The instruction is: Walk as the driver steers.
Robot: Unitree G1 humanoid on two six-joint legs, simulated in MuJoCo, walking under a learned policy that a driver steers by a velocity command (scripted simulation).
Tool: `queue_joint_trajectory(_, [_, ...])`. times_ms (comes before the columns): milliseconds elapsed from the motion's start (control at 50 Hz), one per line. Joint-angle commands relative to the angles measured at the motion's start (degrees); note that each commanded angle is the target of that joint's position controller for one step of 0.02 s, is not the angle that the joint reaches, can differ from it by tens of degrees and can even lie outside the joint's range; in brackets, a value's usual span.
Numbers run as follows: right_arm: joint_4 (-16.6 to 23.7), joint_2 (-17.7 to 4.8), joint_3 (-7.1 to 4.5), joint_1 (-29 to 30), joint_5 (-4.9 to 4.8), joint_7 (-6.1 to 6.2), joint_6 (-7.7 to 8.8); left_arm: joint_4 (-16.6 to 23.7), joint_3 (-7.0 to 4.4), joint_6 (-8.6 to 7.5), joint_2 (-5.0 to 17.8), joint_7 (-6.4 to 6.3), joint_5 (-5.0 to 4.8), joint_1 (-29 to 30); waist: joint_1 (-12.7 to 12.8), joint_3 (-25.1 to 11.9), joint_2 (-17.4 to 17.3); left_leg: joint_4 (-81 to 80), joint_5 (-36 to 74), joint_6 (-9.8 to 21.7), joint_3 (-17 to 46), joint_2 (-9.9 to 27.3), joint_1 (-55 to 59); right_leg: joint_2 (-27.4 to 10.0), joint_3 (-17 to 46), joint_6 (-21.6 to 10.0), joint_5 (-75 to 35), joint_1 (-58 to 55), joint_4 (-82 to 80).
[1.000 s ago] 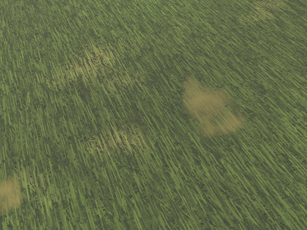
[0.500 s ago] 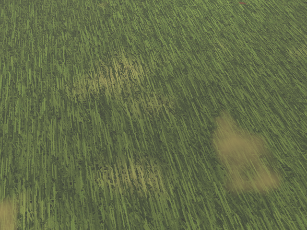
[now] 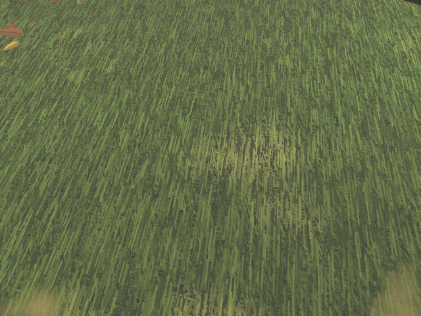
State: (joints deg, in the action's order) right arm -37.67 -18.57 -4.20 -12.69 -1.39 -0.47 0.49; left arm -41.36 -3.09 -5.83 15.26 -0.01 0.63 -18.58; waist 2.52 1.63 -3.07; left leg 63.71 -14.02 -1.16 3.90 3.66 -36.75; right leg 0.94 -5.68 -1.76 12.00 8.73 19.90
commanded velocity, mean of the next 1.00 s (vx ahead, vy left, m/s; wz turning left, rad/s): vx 0.50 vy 0.00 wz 0.11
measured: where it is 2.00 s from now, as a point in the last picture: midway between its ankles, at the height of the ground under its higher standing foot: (198, 161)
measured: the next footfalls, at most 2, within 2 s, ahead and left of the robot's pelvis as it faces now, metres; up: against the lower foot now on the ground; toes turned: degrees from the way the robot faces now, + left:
left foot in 0.28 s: +0.30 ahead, +0.16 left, +0.00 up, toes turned +12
right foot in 0.82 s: +0.65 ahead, +0.01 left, +0.00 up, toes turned +6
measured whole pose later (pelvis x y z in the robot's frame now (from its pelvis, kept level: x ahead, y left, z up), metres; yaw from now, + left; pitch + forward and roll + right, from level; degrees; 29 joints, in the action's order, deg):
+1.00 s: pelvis +0.57 +0.07 -0.01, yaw +2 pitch +2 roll -1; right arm -40.7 -17.4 -1.7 -12.8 0.4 -0.6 5.7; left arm -37.8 -3.1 -3.3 16.9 1.6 -0.3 -15.0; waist 0.5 2.4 -0.8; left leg 65.8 -20.7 -0.4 3.4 2.3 -28.6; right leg 6.4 1.7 -5.5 8.7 18.0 25.3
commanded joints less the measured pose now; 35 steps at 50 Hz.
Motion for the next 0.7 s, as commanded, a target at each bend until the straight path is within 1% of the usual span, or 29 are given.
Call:
queue_joint_trajectory(20, [4.61, -1.26, -0.1, 2.78, 0.14, -0.53, 0.66, 2.52, -2.57, -0.69, 9.15, -0.35, -0.09, 2.31, -0.47, 0.2, 7.23, -6.72, 5.87, -0.61, 1.74, 2.42, -7.07, -16.12, 9.47, -8.78, -13.2, -5.97, -10.3])
queue_joint_trajectory(60, [4.98, -0.68, 0.22, 5.6, 0.08, -1.27, 1.09, 1.71, -2.76, -0.28, 9.92, -0.53, -0.28, 2.52, 0.46, 0.84, 6.99, -13.47, 11.14, -0.24, 0.0, 2.16, -5.45, -15.33, 5.39, -7.94, -14.97, -6.53, -10.45])
queue_joint_trajectory(100, [5.88, 0.1, 0.65, 9.44, 0.09, -2.02, 1.51, 0.59, -2.99, 0.12, 10.82, -0.72, -0.6, 1.46, 1.85, 2.06, 6.47, -19.15, 14.18, 0.51, -2.28, 1.66, -3.81, -15.33, 2.37, -7.28, -15.77, -7.19, -10.49])
queue_joint_trajectory(140, [6.95, 0.23, 0.8, 12.33, -0.09, -2.68, 1.67, -0.58, -3.27, 0.6, 11.71, -0.74, -1.11, 0.15, 2.61, 3.1, 6.29, -23.13, 13.8, 1.6, -4.01, 1.15, -2.88, -16.02, 0.42, -6.75, -17.18, -9.24, -10.03])
queue_joint_trajectory(180, [8.0, -0.4, 0.57, 13.87, -0.19, -3.24, 1.67, -1.42, -3.61, 1.22, 12.62, -0.73, -1.74, -0.36, 2.28, 3.41, 6.63, -25.95, 10.64, 3.26, -5.61, 0.23, -1.65, -16.96, -1.34, -5.94, -22.89, -12.08, -8.02])
queue_joint_trajectory(200, [8.29, -1.15, 0.2, 13.47, -0.09, -3.4, 1.58, -1.56, -3.83, 1.55, 13.33, -0.81, -1.95, -0.02, 1.32, 2.59, 7.22, -27.01, 8.05, 4.44, -6.92, -1.1, 0.71, -17.05, -2.57, -5.34, -30.9, -13.12, -5.45])
queue_joint_trajectory(220, [8.28, -2.24, -0.38, 11.95, 0.12, -3.41, 1.35, -1.62, -4.14, 1.87, 14.33, -1.01, -2.22, 0.2, -0.09, 0.82, 8.35, -27.33, 5.11, 5.72, -8.58, -3.02, 4.34, -17.03, -3.7, -4.79, -41.24, -14.03, -1.49])
queue_joint_trajectory(240, [7.6, -3.94, -1.32, 7.98, 0.22, -3.27, 1.07, -1.6, -4.4, 2.28, 15.18, -1.21, -2.5, 0.46, -2.72, -1.98, 9.09, -27.81, 2.78, 7.24, -9.95, -5.24, 10.1, -16.71, -4.75, -4.22, -50.13, -14.16, 5.1])
queue_joint_trajectory(260, [5.58, -6.33, -2.83, -0.26, 0.08, -2.85, 0.81, -1.37, -4.3, 2.63, 15.1, -1.4, -2.84, 1.33, -7.61, -6.34, 8.23, -31.27, 5.5, 9.33, -10.6, -7.55, 21.57, -15.26, -6.4, -2.84, -52.23, -10.81, 15.68])
queue_joint_trajectory(280, [3.03, -9.89, -4.73, -10.45, -0.14, -1.82, 0.23, -0.55, -3.5, 2.39, 13.26, -1.63, -2.19, 0.95, -12.35, -11.17, 5.23, -32.74, 7.55, 11.88, -5.08, -5.94, 38.9, -13.12, -6.64, -0.57, -40.45, 1.29, 31.11])
queue_joint_trajectory(300, [2.93, -16.54, -5.55, -10.0, -0.66, -0.89, 0.39, 2.66, -0.79, 1.37, 4.42, -0.94, 0.77, -3.71, -5.77, -14.61, -11.41, -34.55, 3.83, 20.84, 24.57, 9.59, 57.99, -2.94, -4.41, 3.08, 16.66, 27.67, 51.99])
queue_joint_trajectory(320, [5.25, -14.24, -4.53, -11.64, -0.1, -1.22, 1.54, 4.14, -0.54, -0.82, 7.35, -0.26, -0.73, -0.37, -8.72, -25.24, -7.94, -44.31, -7.75, 26.73, 45.86, 15.96, 62.39, 0.89, 10.14, 3.16, 23.86, 35.23, 61.18])
queue_joint_trajectory(340, [4.25, -10.36, -3.47, -10.07, 0.29, -1.49, 2.4, 5.83, -1.52, -1.87, 11.02, 0.21, -3.03, 5.84, -10.04, -17.27, -3.37, -46.8, -6.9, 23.31, 38.07, 14.2, 57.67, -2.18, 11.83, 2.31, 17.69, 40.26, 60.44])
queue_joint_trajectory(360, [4.02, -8.66, -2.91, -7.08, 0.03, -1.44, 2.84, 6.24, -1.13, -2.5, 10.56, 0.11, -2.84, 7.09, -7.76, -10.8, -0.48, -47.19, -3.09, 21.22, 30.77, 11.77, 49.03, -4.51, 11.1, 1.61, 12.43, 39.15, 55.34])
queue_joint_trajectory(380, [4.39, -6.56, -2.16, -2.84, 0.16, -1.31, 2.95, 5.09, -1.22, -2.56, 10.36, -0.29, -1.34, 6.53, -4.92, -7.32, 2.53, -47.3, 3.37, 19.26, 24.87, 9.64, 40.73, -6.72, 10.77, 1.94, 9.11, 35.26, 50.43])
queue_joint_trajectory(400, [4.84, -4.35, -1.29, 0.0, 0.91, -1.09, 3.1, 4.06, -1.56, -1.94, 10.81, -0.26, -0.59, 4.69, -2.76, -5.93, 1.54, -48.25, 10.62, 18.41, 20.2, 8.32, 34.96, -8.44, 10.7, 2.38, 6.56, 30.83, 47.36])
queue_joint_trajectory(420, [4.77, -3.66, -0.91, 1.15, 1.46, -0.94, 3.22, 3.22, -1.57, -1.12, 10.55, -0.03, -0.54, 3.13, -1.61, -5.51, 0.42, -49.5, 14.85, 18.24, 17.84, 7.74, 31.28, -9.05, 10.2, 2.91, 5.29, 27.81, 46.18])
queue_joint_trajectory(440, [3.92, -3.73, -0.85, 1.14, 1.5, -0.83, 3.59, 2.58, -1.35, -0.44, 9.55, 0.08, -0.48, 2.13, -1.25, -5.34, 0.35, -50.29, 19.29, 18.49, 15.57, 7.58, 28.91, -9.22, 9.27, 3.65, 4.59, 26.39, 44.95])
queue_joint_trajectory(460, [2.85, -4.26, -0.84, 0.39, 1.42, -0.71, 3.97, 2.24, -1.08, 0.19, 8.57, 0.08, -0.5, 1.97, -1.22, -4.78, 0.56, -51.07, 22.35, 18.44, 12.63, 7.33, 27.02, -9.34, 8.63, 4.27, 3.27, 25.87, 43.38])
queue_joint_trajectory(500, [0.94, -5.55, -0.99, -1.19, 1.56, -0.28, 4.43, 2.98, -0.47, 0.95, 7.0, -0.07, -0.67, 4.97, -2.18, -2.59, 0.63, -52.86, 23.74, 17.51, 7.98, 6.51, 25.59, -9.67, 8.17, 5.05, -2.75, 27.94, 38.61])
queue_joint_trajectory(540, [-0.39, -5.42, -0.71, -2.06, 1.67, 0.06, 4.53, 3.32, -0.12, 1.05, 6.21, 0.18, -0.93, 7.78, -3.47, -1.23, 0.38, -53.77, 22.17, 15.5, 3.79, 4.91, 26.13, -9.49, 8.04, 4.76, -11.12, 28.76, 31.94])
queue_joint_trajectory(580, [-1.38, -5.62, -0.51, -2.72, 1.73, 0.19, 4.63, 3.69, 0.16, 0.75, 5.5, 0.71, -1.37, 10.81, -5.08, 0.09, 0.22, -54.78, 18.48, 13.67, 0.7, 4.08, 26.61, -8.31, 7.36, 3.99, -18.51, 27.56, 24.39])
queue_joint_trajectory(600, [-1.99, -6.06, -0.54, -3.44, 1.69, 0.21, 4.71, 4.16, 0.35, 0.61, 5.04, 1.0, -1.59, 12.66, -6.01, 0.82, 0.22, -55.39, 16.83, 13.21, -0.01, 4.52, 27.22, -7.66, 6.93, 3.61, -20.84, 27.07, 21.39])
queue_joint_trajectory(640, [-3.45, -6.85, -0.7, -5.19, 1.55, 0.15, 4.73, 5.25, 0.49, 0.46, 4.78, 1.65, -2.07, 15.53, -7.45, 2.14, 0.6, -55.78, 15.26, 12.94, -0.64, 6.39, 30.59, -6.66, 7.09, 2.76, -22.02, 27.93, 17.42])
queue_joint_trajectory(660, [-4.17, -6.99, -0.78, -5.93, 1.49, 0.12, 4.58, 5.8, 0.47, 0.44, 4.84, 2.03, -2.21, 16.59, -7.91, 2.77, 0.85, -55.37, 15.7, 12.83, -1.05, 7.36, 33.21, -6.22, 7.38, 2.2, -21.17, 29.33, 15.9])
queue_joint_trajectory(700, [-5.34, -7.1, -0.94, -6.99, 1.3, 0.18, 4.01, 7.06, 0.5, 0.4, 4.78, 2.9, -2.14, 18.46, -8.46, 3.53, 1.17, -53.48, 18.62, 12.4, -1.68, 9.16, 38.8, -5.42, 7.42, 0.89, -17.6, 32.39, 13.67])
